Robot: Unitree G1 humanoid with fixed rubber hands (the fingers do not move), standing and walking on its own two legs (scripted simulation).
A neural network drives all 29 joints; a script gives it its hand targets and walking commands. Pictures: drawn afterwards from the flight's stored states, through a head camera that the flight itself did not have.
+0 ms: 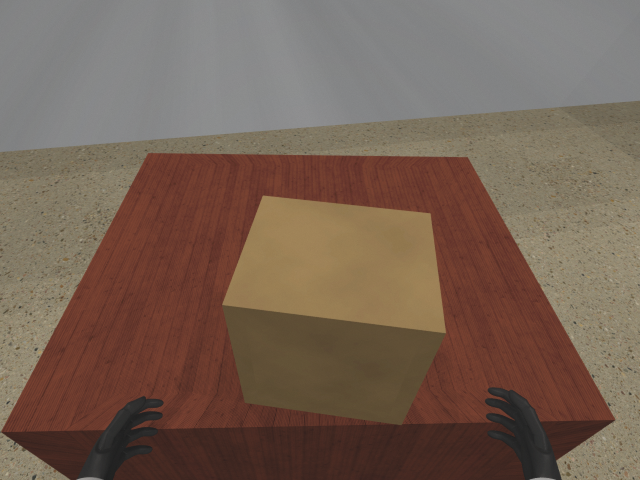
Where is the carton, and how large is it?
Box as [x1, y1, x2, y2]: [222, 196, 445, 424]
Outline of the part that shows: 262,196 222,304 245,402 401,424 445,333 430,213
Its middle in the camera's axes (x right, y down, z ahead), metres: +0.02 +0.11 +0.57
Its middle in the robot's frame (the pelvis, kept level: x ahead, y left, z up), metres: +0.36 +0.00 -0.01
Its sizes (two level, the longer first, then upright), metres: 0.242 0.196 0.256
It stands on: a pedestal, 0.64 m high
